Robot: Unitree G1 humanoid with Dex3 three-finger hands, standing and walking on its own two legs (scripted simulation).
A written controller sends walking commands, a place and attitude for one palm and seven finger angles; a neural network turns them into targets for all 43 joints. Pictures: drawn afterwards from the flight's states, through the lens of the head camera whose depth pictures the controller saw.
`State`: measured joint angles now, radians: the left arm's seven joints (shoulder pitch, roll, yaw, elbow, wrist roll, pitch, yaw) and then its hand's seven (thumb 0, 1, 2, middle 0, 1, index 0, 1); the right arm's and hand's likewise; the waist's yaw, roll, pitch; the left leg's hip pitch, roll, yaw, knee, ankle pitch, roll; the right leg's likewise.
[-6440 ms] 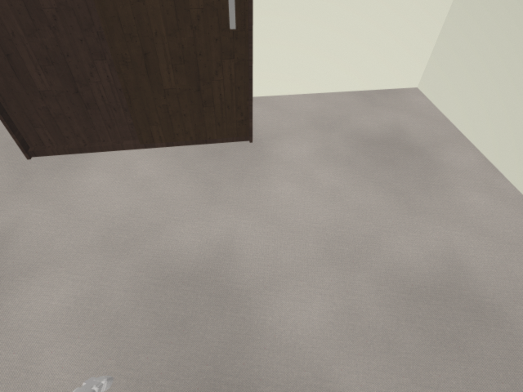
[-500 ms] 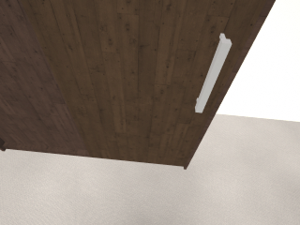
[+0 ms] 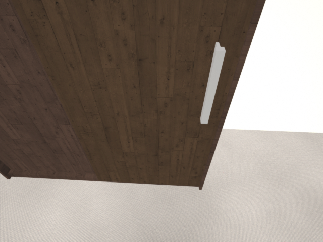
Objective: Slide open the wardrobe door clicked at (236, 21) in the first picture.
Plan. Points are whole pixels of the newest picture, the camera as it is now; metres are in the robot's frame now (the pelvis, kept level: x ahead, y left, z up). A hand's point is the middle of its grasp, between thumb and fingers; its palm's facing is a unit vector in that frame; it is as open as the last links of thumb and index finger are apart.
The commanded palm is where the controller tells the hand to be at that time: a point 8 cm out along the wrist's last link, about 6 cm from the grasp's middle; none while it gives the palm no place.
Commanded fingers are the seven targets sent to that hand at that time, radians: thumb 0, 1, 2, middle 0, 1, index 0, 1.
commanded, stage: come to a stop and stand still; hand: right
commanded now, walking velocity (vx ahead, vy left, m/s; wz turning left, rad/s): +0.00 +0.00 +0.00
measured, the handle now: (209, 87) +0.59 -0.13 +0.08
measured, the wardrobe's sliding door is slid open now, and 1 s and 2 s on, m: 0.00 0.00 0.00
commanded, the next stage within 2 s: look again from close up in 0.42 s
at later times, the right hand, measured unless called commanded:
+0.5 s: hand out of the picture -0.03 -0.17 -0.18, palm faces +0.03 +0.99 -0.12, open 7.4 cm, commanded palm none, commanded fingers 0.00 -0.90 -0.90 0.20 0.30 0.20 0.30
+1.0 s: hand out of the picture -0.02 -0.18 -0.18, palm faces +0.02 +0.99 -0.12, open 7.4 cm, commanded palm none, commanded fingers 0.00 -0.90 -0.90 0.20 0.30 0.20 0.30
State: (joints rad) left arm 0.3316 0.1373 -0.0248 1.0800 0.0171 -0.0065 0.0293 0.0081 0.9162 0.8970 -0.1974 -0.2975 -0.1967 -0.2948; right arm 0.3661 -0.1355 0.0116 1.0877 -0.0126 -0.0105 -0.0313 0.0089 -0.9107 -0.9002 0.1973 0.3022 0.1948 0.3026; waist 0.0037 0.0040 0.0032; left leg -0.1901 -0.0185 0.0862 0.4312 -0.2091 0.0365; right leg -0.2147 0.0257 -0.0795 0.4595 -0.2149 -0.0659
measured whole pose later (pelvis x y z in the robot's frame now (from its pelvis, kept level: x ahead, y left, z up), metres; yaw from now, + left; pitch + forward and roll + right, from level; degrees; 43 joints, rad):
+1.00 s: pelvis +0.00 -0.03 +0.00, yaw +0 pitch -1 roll +1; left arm 0.32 0.12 -0.01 1.11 0.01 -0.02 0.03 0.01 0.91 0.90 -0.20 -0.30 -0.20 -0.29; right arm 0.36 -0.12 0.01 1.09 -0.02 -0.01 -0.04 0.01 -0.91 -0.90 0.20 0.30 0.19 0.30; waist 0.00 0.03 0.01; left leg -0.19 0.02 0.06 0.42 -0.20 -0.01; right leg -0.20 0.07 -0.10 0.41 -0.20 -0.11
